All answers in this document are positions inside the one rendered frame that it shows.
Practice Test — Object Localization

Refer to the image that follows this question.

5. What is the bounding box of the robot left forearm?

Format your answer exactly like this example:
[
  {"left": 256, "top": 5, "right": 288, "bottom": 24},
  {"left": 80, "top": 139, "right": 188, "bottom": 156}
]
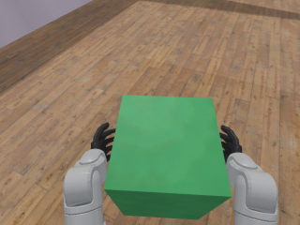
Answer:
[{"left": 63, "top": 148, "right": 108, "bottom": 225}]

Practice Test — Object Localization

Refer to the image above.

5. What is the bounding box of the carton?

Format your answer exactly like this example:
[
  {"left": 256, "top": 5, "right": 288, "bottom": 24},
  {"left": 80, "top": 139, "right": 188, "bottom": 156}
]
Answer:
[{"left": 104, "top": 95, "right": 233, "bottom": 220}]

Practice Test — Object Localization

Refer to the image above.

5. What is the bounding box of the left robot hand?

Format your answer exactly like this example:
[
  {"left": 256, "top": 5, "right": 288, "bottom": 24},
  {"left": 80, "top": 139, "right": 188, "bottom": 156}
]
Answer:
[{"left": 91, "top": 122, "right": 116, "bottom": 162}]

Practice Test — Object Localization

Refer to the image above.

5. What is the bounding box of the robot right forearm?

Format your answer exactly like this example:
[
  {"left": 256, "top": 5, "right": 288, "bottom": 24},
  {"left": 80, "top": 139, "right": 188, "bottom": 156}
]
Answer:
[{"left": 226, "top": 152, "right": 278, "bottom": 225}]

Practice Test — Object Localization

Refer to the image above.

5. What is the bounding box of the right robot hand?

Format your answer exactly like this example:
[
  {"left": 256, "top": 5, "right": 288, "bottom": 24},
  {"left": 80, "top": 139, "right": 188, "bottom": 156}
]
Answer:
[{"left": 219, "top": 125, "right": 243, "bottom": 164}]

